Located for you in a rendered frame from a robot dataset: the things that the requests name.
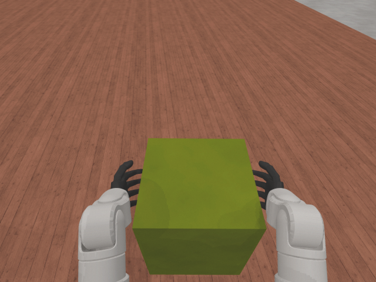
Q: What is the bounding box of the robot right forearm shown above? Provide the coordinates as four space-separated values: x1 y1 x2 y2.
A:
266 188 328 282

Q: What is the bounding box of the robot left hand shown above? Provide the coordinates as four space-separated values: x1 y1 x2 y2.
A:
110 160 143 207

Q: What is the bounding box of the carton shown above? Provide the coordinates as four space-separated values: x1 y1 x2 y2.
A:
132 138 267 275

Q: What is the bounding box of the robot left forearm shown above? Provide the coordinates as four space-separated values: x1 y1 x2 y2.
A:
78 188 132 282

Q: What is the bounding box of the robot right hand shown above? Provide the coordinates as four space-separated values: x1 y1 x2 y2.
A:
252 161 284 210

